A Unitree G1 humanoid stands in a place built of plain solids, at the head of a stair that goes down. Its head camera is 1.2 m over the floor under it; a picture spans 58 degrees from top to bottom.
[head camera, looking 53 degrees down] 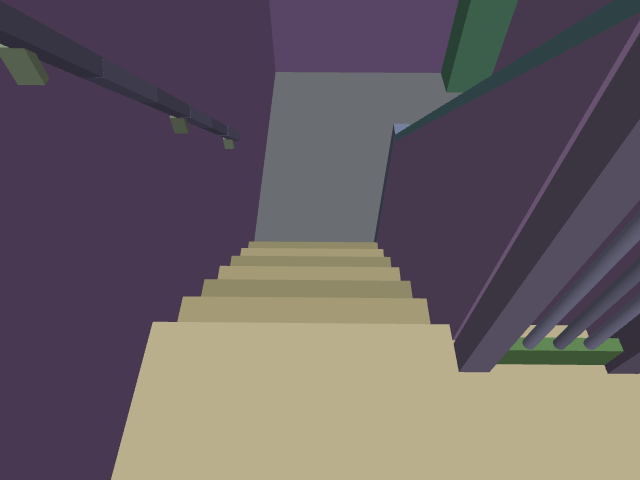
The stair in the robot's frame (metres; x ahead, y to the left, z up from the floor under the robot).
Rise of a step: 0.20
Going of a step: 0.20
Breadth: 0.90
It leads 1 degrees to the right of straight ahead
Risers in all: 7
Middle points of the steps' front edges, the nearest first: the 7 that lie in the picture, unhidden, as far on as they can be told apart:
0.59 0.06 0.00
0.79 0.06 -0.20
0.99 0.06 -0.41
1.20 0.05 -0.61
1.40 0.05 -0.81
1.60 0.05 -1.01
1.81 0.05 -1.22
